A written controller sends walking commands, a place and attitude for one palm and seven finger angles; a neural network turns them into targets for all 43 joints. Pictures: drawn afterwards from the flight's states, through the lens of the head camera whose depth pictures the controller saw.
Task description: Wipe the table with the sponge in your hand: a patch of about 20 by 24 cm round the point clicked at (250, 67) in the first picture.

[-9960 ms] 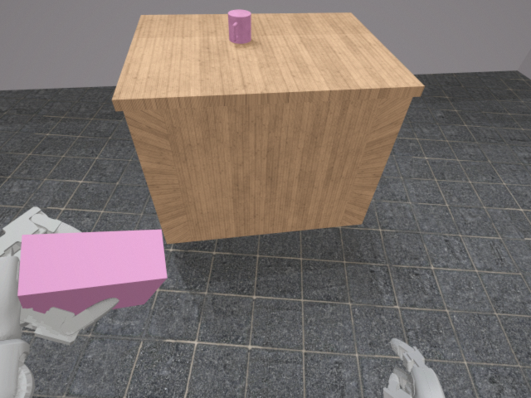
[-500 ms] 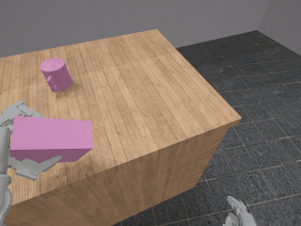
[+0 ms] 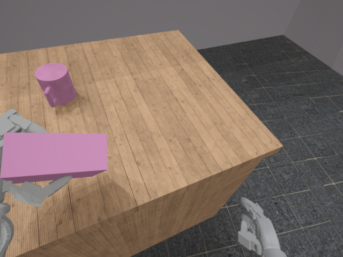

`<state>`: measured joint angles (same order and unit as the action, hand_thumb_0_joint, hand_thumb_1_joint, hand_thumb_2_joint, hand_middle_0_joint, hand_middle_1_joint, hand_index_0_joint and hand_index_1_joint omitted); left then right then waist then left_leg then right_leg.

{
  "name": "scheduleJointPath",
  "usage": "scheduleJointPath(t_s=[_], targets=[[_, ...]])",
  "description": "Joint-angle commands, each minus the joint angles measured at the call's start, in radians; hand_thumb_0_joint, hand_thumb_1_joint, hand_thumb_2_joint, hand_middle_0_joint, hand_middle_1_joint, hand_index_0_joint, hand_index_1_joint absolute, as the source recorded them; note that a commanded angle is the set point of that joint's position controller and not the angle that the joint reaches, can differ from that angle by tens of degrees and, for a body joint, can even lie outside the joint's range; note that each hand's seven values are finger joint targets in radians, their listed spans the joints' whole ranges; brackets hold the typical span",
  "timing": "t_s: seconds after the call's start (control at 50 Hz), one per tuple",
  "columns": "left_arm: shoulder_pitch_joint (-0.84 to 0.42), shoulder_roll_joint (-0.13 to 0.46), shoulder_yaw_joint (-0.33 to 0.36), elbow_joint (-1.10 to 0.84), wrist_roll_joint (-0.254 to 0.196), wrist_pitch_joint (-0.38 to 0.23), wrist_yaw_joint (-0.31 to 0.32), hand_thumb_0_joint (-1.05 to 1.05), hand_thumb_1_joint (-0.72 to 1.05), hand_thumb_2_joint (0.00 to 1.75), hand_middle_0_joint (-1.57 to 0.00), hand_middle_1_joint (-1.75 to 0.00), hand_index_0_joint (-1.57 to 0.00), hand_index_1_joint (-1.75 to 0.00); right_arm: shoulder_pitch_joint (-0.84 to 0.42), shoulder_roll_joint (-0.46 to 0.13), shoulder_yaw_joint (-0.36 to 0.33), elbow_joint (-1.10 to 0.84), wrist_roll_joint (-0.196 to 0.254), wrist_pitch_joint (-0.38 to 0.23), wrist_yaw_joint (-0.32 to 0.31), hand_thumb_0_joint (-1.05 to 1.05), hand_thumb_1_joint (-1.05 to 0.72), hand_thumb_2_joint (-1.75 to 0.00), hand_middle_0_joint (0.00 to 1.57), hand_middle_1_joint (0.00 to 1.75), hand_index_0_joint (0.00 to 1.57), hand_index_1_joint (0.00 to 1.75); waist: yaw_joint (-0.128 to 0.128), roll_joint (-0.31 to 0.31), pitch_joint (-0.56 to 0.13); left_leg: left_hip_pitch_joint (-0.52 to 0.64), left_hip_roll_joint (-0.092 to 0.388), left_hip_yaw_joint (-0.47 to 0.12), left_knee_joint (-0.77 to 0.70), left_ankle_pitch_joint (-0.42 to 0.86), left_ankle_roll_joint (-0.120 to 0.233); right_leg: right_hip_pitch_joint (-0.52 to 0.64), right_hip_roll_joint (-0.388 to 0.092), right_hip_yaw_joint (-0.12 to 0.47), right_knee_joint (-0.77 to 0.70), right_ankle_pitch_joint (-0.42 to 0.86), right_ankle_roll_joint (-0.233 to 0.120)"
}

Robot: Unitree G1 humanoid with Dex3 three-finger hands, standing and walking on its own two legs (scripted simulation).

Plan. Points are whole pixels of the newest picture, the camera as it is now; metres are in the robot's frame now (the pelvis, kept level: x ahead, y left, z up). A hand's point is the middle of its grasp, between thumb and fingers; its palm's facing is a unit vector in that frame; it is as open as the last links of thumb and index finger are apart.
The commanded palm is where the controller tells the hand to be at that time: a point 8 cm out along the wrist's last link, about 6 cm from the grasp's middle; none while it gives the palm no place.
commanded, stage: come to a stop and stand still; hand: left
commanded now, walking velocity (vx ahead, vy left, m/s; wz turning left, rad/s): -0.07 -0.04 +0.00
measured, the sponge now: (72, 158) +0.24 +0.21 +0.15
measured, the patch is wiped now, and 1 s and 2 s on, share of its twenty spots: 0.00 0.00 0.00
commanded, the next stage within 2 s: look again from close up in 0.74 s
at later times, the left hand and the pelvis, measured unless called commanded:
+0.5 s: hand (42, 186) +0.19 +0.23 +0.15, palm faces +0.32 -0.86 -0.40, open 9.8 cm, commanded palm +0.14 +0.27 +0.18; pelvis -0.03 -0.01 +0.00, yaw +0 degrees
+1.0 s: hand (38, 175) +0.20 +0.24 +0.16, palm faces +0.38 -0.85 -0.37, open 9.8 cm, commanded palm +0.14 +0.27 +0.18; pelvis -0.02 -0.01 +0.00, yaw +0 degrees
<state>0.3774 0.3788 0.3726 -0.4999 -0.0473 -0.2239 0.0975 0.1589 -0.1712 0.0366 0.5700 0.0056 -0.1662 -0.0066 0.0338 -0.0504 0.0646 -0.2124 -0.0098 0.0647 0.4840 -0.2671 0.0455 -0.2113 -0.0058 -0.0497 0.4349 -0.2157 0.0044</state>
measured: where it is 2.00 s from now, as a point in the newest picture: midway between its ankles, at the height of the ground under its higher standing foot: outside the picture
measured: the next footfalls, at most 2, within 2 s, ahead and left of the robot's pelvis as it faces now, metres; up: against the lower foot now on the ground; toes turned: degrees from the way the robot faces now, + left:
none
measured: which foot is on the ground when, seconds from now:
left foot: down 0.00-1.00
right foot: down 0.00-1.00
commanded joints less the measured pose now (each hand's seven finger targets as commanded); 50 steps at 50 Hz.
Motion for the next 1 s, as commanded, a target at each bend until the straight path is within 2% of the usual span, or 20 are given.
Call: scheduleJointPath(t_s=[0.0, 0.02, 0.04, 0.12, 0.14, 0.16, 0.18, 0.2, 0.22, 0.26, 0.3, 0.34, 0.38, 0.42, 0.46, 0.54, 0.68, 0.72, 0.9, 0.98], targets=[[-0.037, 0.139, 0.078, -0.204, -0.005, -0.042, 0.015, 0.00, 0.10, 1.30, -1.20, -1.60, -1.20, -1.60, -0.035, -0.147, -0.068, -0.155, 0.004, -0.026, -0.013, 0.00, -0.90, -0.90, 0.20, 0.30, 0.20, 0.30, -0.008, 0.133, -0.206, 0.049, 0.136, -0.108, -0.077, 0.528, -0.055, 0.104, -0.026, 0.045, 0.030, 0.280, -0.012], [-0.037, 0.161, 0.107, -0.213, -0.003, -0.034, 0.022, 0.00, 0.10, 1.30, -1.20, -1.60, -1.20, -1.60, -0.059, -0.139, -0.061, -0.157, 0.007, -0.023, -0.016, 0.00, -0.90, -0.90, 0.20, 0.30, 0.20, 0.30, -0.007, 0.147, -0.211, 0.068, 0.135, -0.103, -0.089, 0.531, -0.059, 0.087, -0.018, 0.040, 0.039, 0.252, -0.010], [-0.028, 0.125, 0.075, -0.191, -0.013, -0.034, 0.015, 0.00, 0.10, 1.30, -1.20, -1.60, -1.20, -1.60, -0.045, -0.137, -0.057, -0.159, 0.000, -0.013, -0.017, 0.00, -0.90, -0.90, 0.20, 0.30, 0.20, 0.30, -0.010, 0.132, -0.202, 0.040, 0.141, -0.115, -0.098, 0.508, -0.053, 0.096, -0.018, 0.033, 0.034, 0.222, -0.009], [-0.041, 0.174, 0.119, -0.260, -0.011, -0.031, 0.030, 0.00, 0.10, 1.30, -1.20, -1.60, -1.20, -1.60, -0.073, -0.134, -0.057, -0.173, 0.008, -0.014, -0.026, 0.00, -0.90, -0.90, 0.20, 0.30, 0.20, 0.30, -0.009, 0.143, -0.232, 0.031, 0.112, -0.099, -0.085, 0.381, -0.054, 0.142, -0.033, 0.059, -0.004, 0.294, -0.016], [-1.084, 0.939, 0.651, -0.487, 0.182, -0.158, 0.016, 0.00, 0.10, 1.30, -1.20, -1.60, -1.20, -1.60, 0.114, -0.183, -0.068, -0.117, -0.077, -0.068, -0.013, 0.00, -0.90, -0.90, 0.20, 0.30, 0.20, 0.30, 0.006, 0.146, -0.100, -0.122, 0.113, -0.091, 0.033, 0.374, -0.019, -0.026, -0.048, 0.094, -0.034, 0.220, -0.006], [-0.453, 0.284, 0.248, 0.164, 0.060, -0.100, -0.033, 0.00, 0.10, 1.30, -1.20, -1.60, -1.20, -1.60, 0.005, -0.052, -0.039, -0.075, -0.030, -0.065, -0.015, 0.00, -0.90, -0.90, 0.20, 0.30, 0.20, 0.30, 0.000, 0.127, -0.257, 0.045, 0.067, -0.118, -0.048, 0.403, -0.029, -0.010, -0.096, 0.114, -0.010, 0.264, -0.093], [-0.231, 0.171, 0.136, 0.099, 0.025, -0.089, -0.045, 0.00, 0.10, 1.30, -1.20, -1.60, -1.20, -1.60, 0.058, -0.146, -0.088, -0.148, -0.011, -0.077, -0.013, 0.00, -0.90, -0.90, 0.20, 0.30, 0.20, 0.30, 0.019, 0.229, -0.281, 0.136, 0.095, -0.088, -0.024, 0.506, -0.046, 0.039, -0.065, 0.196, 0.000, 0.358, -0.074], [-0.191, 0.158, 0.089, -0.067, -0.001, -0.099, -0.041, 0.00, 0.10, 1.30, -1.20, -1.60, -1.20, -1.60, 0.050, -0.156, -0.090, -0.155, -0.001, -0.071, 0.000, 0.00, -0.90, -0.90, 0.20, 0.30, 0.20, 0.30, 0.003, 0.275, -0.318, 0.132, 0.109, -0.107, -0.030, 0.555, -0.044, 0.089, -0.073, 0.142, 0.026, 0.331, -0.053], [-0.079, 0.051, 0.012, -0.097, -0.022, -0.090, -0.034, 0.00, 0.10, 1.30, -1.20, -1.60, -1.20, -1.60, -0.002, -0.134, -0.083, -0.158, 0.010, -0.073, 0.018, 0.00, -0.90, -0.90, 0.20, 0.30, 0.20, 0.30, 0.006, 0.315, -0.328, 0.174, 0.125, -0.100, -0.043, 0.601, -0.043, 0.072, -0.049, 0.080, 0.082, 0.242, -0.042], [0.004, 0.091, 0.023, -0.160, -0.015, -0.072, -0.019, 0.00, 0.10, 1.30, -1.20, -1.60, -1.20, -1.60, -0.004, -0.157, -0.084, -0.174, 0.004, -0.061, 0.036, 0.00, -0.90, -0.90, 0.20, 0.30, 0.20, 0.30, 0.011, 0.197, -0.272, 0.054, 0.160, -0.117, -0.071, 0.517, -0.027, 0.090, -0.037, 0.046, 0.092, 0.132, -0.021], [0.032, 0.138, 0.072, -0.160, -0.015, -0.062, -0.003, 0.00, 0.10, 1.30, -1.20, -1.60, -1.20, -1.60, -0.018, -0.160, -0.081, -0.177, 0.009, -0.051, 0.028, 0.00, -0.90, -0.90, 0.20, 0.30, 0.20, 0.30, 0.011, 0.062, -0.235, -0.069, 0.134, -0.116, -0.083, 0.298, -0.029, 0.149, -0.043, 0.058, 0.054, 0.164, -0.014], [0.044, 0.154, 0.115, -0.114, -0.022, -0.055, 0.017, 0.00, 0.10, 1.30, -1.20, -1.60, -1.20, -1.60, -0.028, -0.154, -0.076, -0.173, 0.014, -0.037, 0.006, 0.00, -0.90, -0.90, 0.20, 0.30, 0.20, 0.30, 0.001, -0.034, -0.205, -0.083, 0.104, -0.106, -0.091, 0.134, -0.030, 0.128, -0.054, 0.055, 0.009, 0.124, -0.016], [-0.027, 0.186, 0.143, -0.123, -0.025, -0.066, 0.020, 0.00, 0.10, 1.30, -1.20, -1.60, -1.20, -1.60, -0.044, -0.156, -0.074, -0.175, 0.014, -0.039, -0.017, 0.00, -0.90, -0.90, 0.20, 0.30, 0.20, 0.30, -0.006, -0.024, -0.141, -0.083, 0.079, -0.107, -0.101, -0.008, -0.029, 0.054, -0.065, 0.101, -0.050, 0.002, -0.022], [-0.094, 0.240, 0.185, -0.153, -0.019, -0.072, 0.029, 0.00, 0.10, 1.30, -1.20, -1.60, -1.20, -1.60, -0.067, -0.158, -0.068, -0.164, 0.011, -0.037, -0.034, 0.00, -0.90, -0.90, 0.20, 0.30, 0.20, 0.30, -0.009, 0.043, -0.114, -0.049, 0.073, -0.103, -0.114, -0.087, -0.019, -0.013, -0.062, 0.126, -0.095, -0.115, -0.026], [-0.130, 0.181, 0.126, -0.137, -0.010, -0.082, 0.024, 0.00, 0.10, 1.30, -1.20, -1.60, -1.20, -1.60, -0.047, -0.152, -0.064, -0.158, 0.007, -0.043, -0.041, 0.00, -0.90, -0.90, 0.20, 0.30, 0.20, 0.30, -0.012, 0.116, -0.095, -0.074, 0.074, -0.115, -0.139, -0.138, -0.011, 0.001, -0.056, 0.119, -0.100, -0.159, -0.029], [-0.147, 0.131, 0.065, -0.128, 0.007, -0.085, 0.023, 0.00, 0.10, 1.30, -1.20, -1.60, -1.20, -1.60, -0.037, -0.155, -0.060, -0.136, 0.005, -0.067, -0.038, 0.00, -0.90, -0.90, 0.20, 0.30, 0.20, 0.30, -0.012, 0.130, -0.100, -0.069, 0.065, -0.105, -0.151, -0.161, -0.011, 0.021, -0.044, 0.109, -0.116, -0.168, -0.026], [-0.089, 0.128, 0.061, -0.095, 0.013, -0.071, 0.022, 0.00, 0.10, 1.30, -1.20, -1.60, -1.20, -1.60, -0.026, -0.162, -0.066, -0.128, 0.004, -0.068, -0.025, 0.00, -0.90, -0.90, 0.20, 0.30, 0.20, 0.30, -0.005, 0.085, -0.086, -0.085, 0.058, -0.099, -0.163, -0.086, -0.025, 0.056, -0.027, 0.095, -0.125, -0.092, -0.020], [-0.074, 0.157, 0.098, -0.108, 0.013, -0.069, 0.024, 0.00, 0.10, 1.30, -1.20, -1.60, -1.20, -1.60, -0.041, -0.160, -0.065, -0.127, 0.006, -0.064, -0.025, 0.00, -0.90, -0.90, 0.20, 0.30, 0.20, 0.30, -0.005, 0.097, -0.109, -0.057, 0.055, -0.094, -0.162, -0.026, -0.032, 0.063, -0.022, 0.088, -0.112, -0.034, -0.021], [-0.048, 0.143, 0.080, -0.184, -0.006, -0.059, 0.016, 0.00, 0.10, 1.30, -1.20, -1.60, -1.20, -1.60, -0.033, -0.158, -0.071, -0.141, 0.005, -0.053, -0.022, 0.00, -0.90, -0.90, 0.20, 0.30, 0.20, 0.30, -0.006, 0.092, -0.193, 0.022, 0.065, -0.092, -0.105, 0.237, -0.034, 0.145, -0.039, 0.082, -0.059, 0.260, -0.020], [-0.054, 0.136, 0.066, -0.185, -0.006, -0.046, 0.018, 0.00, 0.10, 1.30, -1.20, -1.60, -1.20, -1.60, -0.039, -0.157, -0.070, -0.138, 0.005, -0.045, -0.024, 0.00, -0.90, -0.90, 0.20, 0.30, 0.20, 0.30, -0.008, 0.096, -0.181, 0.025, 0.073, -0.097, -0.115, 0.244, -0.039, 0.137, -0.039, 0.077, -0.060, 0.259, -0.018]])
